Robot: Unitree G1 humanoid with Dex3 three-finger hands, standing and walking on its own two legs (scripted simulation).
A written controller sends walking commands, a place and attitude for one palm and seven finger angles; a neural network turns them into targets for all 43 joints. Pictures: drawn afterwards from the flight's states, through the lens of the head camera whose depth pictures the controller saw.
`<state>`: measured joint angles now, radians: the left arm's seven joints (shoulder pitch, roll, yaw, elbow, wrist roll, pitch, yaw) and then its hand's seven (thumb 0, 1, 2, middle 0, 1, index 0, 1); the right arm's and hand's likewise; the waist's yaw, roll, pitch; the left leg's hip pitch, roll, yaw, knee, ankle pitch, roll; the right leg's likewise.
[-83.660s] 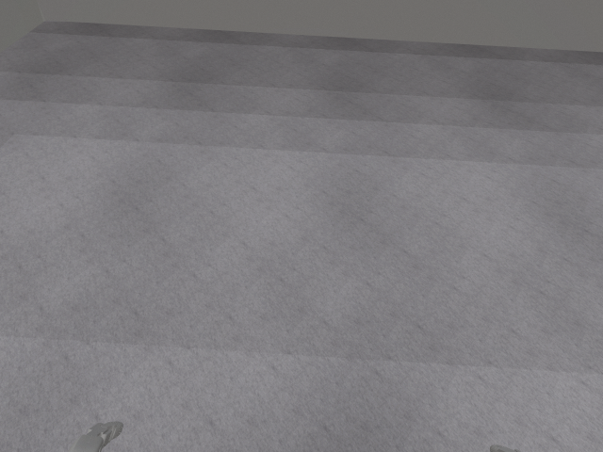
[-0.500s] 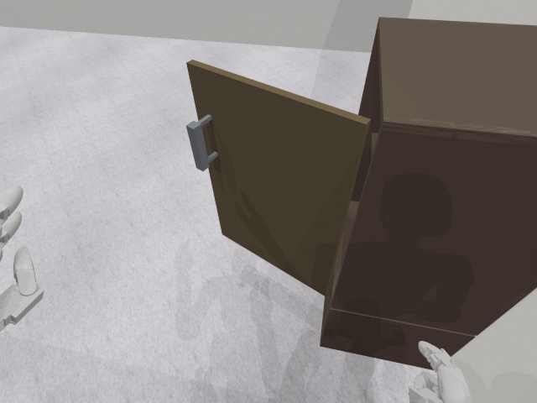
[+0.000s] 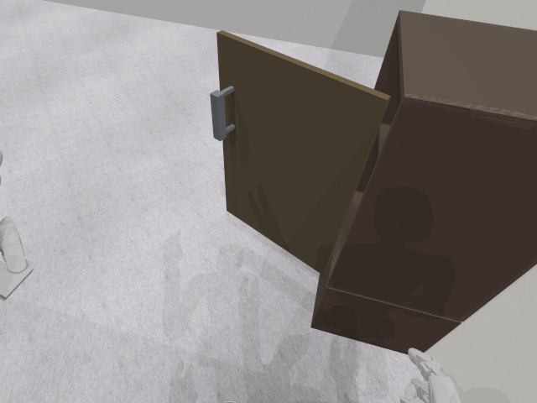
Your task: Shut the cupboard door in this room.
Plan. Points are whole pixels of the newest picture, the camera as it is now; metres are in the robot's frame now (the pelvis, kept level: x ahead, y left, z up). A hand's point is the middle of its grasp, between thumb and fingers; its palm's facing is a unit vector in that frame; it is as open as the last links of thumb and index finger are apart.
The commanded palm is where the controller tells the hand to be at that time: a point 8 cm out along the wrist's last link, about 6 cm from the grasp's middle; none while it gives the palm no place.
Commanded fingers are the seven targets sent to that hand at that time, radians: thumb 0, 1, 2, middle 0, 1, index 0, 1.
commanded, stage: step back with the hand held close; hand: left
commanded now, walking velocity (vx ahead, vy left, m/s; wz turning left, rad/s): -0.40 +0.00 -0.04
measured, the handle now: (224, 113) +0.74 +0.15 +0.03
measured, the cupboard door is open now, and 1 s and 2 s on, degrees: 67 67 67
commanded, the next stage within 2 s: stop stepping back and stand still in 0.60 s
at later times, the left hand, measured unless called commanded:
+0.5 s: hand out of the picture +0.10 +0.28 +0.19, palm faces +0.48 -0.74 -0.47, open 7.4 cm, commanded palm +0.02 +0.31 +0.20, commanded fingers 0.00 0.90 0.90 -0.20 -0.30 -0.20 -0.30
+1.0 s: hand out of the picture +0.00 +0.28 +0.18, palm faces +0.34 -0.86 -0.39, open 7.4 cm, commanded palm -0.08 +0.31 +0.20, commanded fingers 0.00 0.90 0.90 -0.20 -0.30 -0.20 -0.30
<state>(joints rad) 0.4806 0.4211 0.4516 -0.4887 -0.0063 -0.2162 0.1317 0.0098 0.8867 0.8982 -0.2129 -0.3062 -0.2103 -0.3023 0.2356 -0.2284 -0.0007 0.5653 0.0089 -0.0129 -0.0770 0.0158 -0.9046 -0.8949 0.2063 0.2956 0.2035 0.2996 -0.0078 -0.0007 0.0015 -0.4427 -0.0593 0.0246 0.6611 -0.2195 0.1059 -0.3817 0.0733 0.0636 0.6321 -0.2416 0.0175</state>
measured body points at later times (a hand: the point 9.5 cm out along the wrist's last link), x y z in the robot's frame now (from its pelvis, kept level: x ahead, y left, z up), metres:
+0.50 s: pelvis -0.09 +0.00 +0.00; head -0.07 +0.03 +0.44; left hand +0.07 +0.31 +0.22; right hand +0.08 -0.25 -0.08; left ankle +0.08 +0.06 -0.72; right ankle -0.07 -0.15 -0.67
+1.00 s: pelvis -0.24 +0.02 +0.02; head -0.25 +0.07 +0.47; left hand -0.03 +0.32 +0.20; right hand -0.09 -0.23 -0.03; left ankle -0.10 +0.08 -0.71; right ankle -0.27 -0.09 -0.71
